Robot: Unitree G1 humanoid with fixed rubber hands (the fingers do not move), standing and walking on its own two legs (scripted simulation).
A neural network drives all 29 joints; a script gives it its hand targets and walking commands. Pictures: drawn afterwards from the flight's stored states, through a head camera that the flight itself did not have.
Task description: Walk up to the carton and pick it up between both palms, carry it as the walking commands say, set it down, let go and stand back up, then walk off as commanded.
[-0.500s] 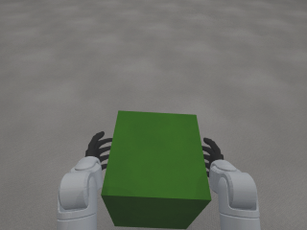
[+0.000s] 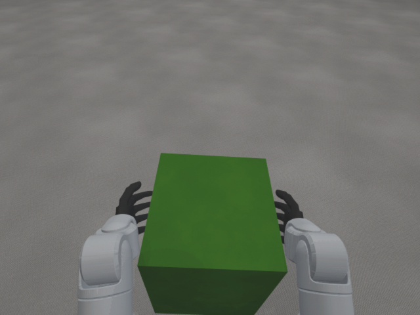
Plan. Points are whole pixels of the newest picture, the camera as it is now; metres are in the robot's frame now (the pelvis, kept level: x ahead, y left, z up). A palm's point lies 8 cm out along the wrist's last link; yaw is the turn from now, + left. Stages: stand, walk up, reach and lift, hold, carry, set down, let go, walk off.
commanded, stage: carry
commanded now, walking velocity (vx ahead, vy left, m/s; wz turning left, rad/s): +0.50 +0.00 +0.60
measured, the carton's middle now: (208, 238) +0.29 +0.00 +0.02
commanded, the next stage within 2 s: none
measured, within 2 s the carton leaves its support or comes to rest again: neither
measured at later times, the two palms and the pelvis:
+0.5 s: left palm (80, 155) +0.42 +0.26 +0.12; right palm (208, 129) +0.53 +0.00 +0.10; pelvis +0.22 +0.02 +0.02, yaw +21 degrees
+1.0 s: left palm (6, 118) +0.60 +0.52 +0.09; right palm (112, 86) +0.77 +0.29 +0.09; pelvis +0.47 +0.23 +0.01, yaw +37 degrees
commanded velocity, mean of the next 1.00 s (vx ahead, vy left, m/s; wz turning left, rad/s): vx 0.50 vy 0.00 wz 0.60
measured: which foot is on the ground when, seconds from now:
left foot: down 0.00-0.24, up 0.26-0.66, down 0.68-1.00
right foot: up 0.00-0.22, down 0.24-0.68, up 0.70-1.00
